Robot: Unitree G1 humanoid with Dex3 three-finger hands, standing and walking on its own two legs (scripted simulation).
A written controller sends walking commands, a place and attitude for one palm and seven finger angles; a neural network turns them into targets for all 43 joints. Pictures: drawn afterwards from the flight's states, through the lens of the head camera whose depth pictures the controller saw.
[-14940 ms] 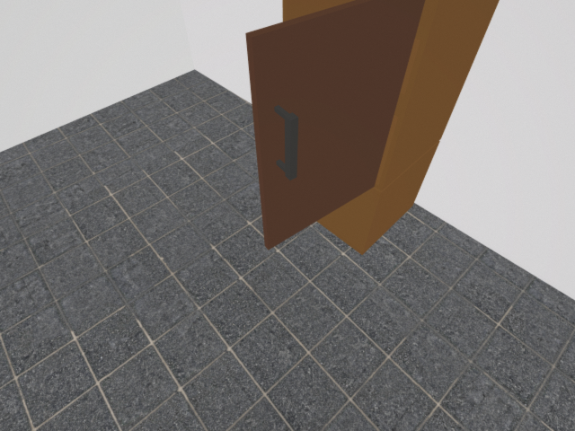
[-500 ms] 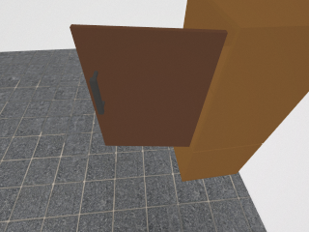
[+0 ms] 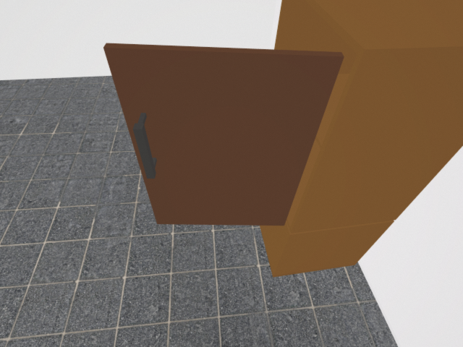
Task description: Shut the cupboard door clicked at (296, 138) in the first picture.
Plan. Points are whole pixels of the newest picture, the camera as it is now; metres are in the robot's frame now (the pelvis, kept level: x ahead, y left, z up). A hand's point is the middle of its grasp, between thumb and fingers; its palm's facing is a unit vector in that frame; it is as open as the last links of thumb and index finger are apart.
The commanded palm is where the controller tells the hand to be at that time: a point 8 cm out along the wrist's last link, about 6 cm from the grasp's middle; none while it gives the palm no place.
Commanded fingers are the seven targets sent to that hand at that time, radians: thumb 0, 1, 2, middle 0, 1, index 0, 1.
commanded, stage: shuffle to correct the standing spot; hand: left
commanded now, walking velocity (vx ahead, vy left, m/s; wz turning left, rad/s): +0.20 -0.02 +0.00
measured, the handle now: (147, 147) +0.51 +0.23 +0.03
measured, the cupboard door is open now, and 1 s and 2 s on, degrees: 81 81 81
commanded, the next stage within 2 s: come to a stop and stand still in 0.10 s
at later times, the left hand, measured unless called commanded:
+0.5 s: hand out of the picture +0.05 +0.15 -0.18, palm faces +0.09 -0.98 -0.19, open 7.3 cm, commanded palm none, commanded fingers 0.00 0.90 0.90 -0.20 -0.30 -0.20 -0.30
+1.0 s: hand out of the picture +0.06 +0.17 -0.16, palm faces +0.03 -0.97 -0.25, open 7.4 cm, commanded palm none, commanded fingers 0.00 0.90 0.90 -0.20 -0.30 -0.20 -0.30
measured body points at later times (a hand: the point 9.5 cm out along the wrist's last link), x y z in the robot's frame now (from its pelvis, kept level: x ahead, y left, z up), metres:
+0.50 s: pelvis +0.06 -0.01 +0.00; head +0.10 +0.00 +0.45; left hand +0.05 +0.20 -0.17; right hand +0.07 -0.23 -0.16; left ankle -0.02 +0.06 -0.73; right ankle +0.03 -0.15 -0.73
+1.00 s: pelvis +0.00 -0.02 -0.01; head -0.01 -0.03 +0.44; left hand +0.06 +0.23 -0.14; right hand +0.06 -0.25 -0.16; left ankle -0.02 +0.06 -0.74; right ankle +0.04 -0.14 -0.74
